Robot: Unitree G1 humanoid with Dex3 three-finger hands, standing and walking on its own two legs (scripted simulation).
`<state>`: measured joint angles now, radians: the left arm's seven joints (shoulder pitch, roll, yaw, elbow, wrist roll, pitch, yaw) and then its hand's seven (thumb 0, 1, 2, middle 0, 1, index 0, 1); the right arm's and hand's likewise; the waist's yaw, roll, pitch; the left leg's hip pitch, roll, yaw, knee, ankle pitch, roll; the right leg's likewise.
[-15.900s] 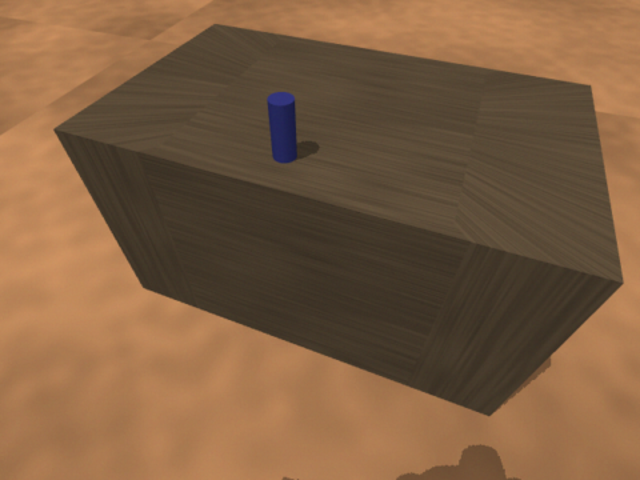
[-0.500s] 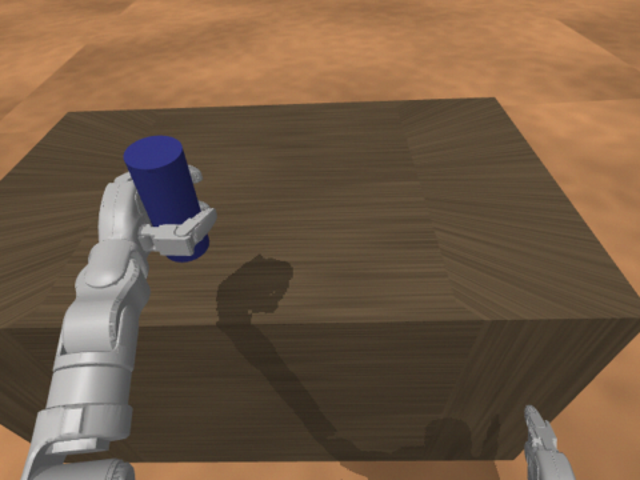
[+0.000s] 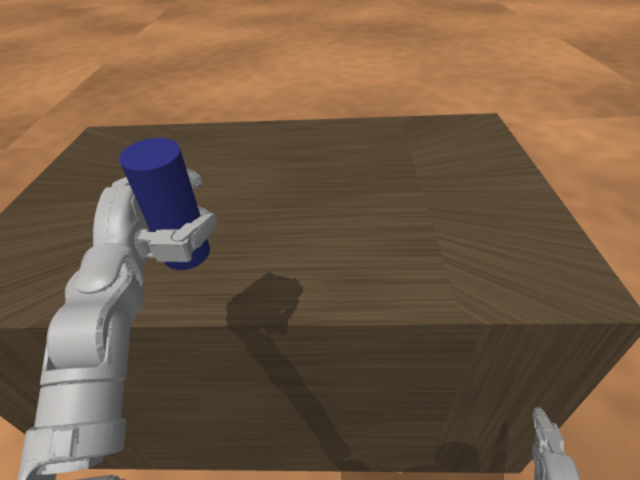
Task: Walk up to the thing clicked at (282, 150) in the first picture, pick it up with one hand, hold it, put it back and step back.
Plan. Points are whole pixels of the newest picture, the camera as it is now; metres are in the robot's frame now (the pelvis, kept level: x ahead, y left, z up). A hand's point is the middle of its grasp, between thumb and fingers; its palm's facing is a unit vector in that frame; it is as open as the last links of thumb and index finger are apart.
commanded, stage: hold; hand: left
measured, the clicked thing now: (170, 208) +0.35 +0.18 +0.22
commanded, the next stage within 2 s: none
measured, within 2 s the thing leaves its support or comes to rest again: neither
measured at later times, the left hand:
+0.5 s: hand (171, 209) +0.34 +0.17 +0.22, palm faces +0.13 -0.99 -0.04, open 7.8 cm
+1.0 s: hand (174, 206) +0.35 +0.17 +0.22, palm faces +0.12 -0.99 -0.02, open 7.8 cm
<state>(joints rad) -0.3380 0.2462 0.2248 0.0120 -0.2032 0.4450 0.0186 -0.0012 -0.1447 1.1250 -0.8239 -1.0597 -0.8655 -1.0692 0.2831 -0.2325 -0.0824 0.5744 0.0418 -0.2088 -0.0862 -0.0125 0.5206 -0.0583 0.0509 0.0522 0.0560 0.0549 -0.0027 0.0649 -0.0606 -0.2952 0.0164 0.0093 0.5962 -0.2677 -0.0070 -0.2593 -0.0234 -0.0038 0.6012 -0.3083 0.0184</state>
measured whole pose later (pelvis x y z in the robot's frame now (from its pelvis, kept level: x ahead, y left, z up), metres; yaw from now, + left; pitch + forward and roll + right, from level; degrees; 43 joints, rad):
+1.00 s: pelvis +0.01 +0.00 +0.00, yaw +0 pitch -2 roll +0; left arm -0.32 0.24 0.25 -0.17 -0.23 0.62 0.00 0.00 -0.14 1.12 -0.82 -1.06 -0.86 -1.07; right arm 0.26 -0.24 -0.10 0.61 0.05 -0.25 -0.08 -0.01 0.51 -0.06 0.05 0.05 0.06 0.06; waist 0.01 0.07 -0.06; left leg -0.26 0.01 0.01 0.58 -0.28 0.00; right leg -0.22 -0.03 -0.01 0.57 -0.32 0.02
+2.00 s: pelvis +0.02 +0.00 +0.00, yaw +0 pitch -2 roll +0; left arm -0.31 0.25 0.25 -0.18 -0.23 0.61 -0.01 0.00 -0.14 1.12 -0.82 -1.07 -0.86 -1.08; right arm 0.25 -0.23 -0.08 0.65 0.05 -0.27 -0.09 -0.01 0.52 -0.06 0.05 0.05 0.06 0.06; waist 0.01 0.07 -0.06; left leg -0.26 0.01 0.00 0.57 -0.28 0.00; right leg -0.21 -0.03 -0.01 0.56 -0.31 0.02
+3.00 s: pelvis +0.01 +0.00 +0.00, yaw +1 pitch -1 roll +0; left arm -0.39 0.24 0.24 0.05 -0.21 0.53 0.00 0.00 -0.14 1.12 -0.82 -1.07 -0.86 -1.07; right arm 0.24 -0.21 -0.05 0.68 0.04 -0.27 -0.08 -0.01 0.56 -0.05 0.05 0.05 0.06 0.06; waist 0.00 0.06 -0.05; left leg -0.28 0.01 0.00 0.56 -0.26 -0.01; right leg -0.24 -0.03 -0.01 0.57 -0.30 0.02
